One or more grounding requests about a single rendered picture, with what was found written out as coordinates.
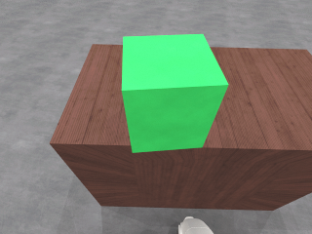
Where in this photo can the carton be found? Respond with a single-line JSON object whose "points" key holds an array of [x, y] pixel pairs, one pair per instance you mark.
{"points": [[172, 88]]}

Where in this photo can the robot right thigh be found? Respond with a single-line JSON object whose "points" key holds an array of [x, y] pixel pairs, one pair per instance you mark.
{"points": [[194, 226]]}

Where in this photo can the pedestal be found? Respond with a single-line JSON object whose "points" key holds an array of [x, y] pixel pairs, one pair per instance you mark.
{"points": [[257, 155]]}

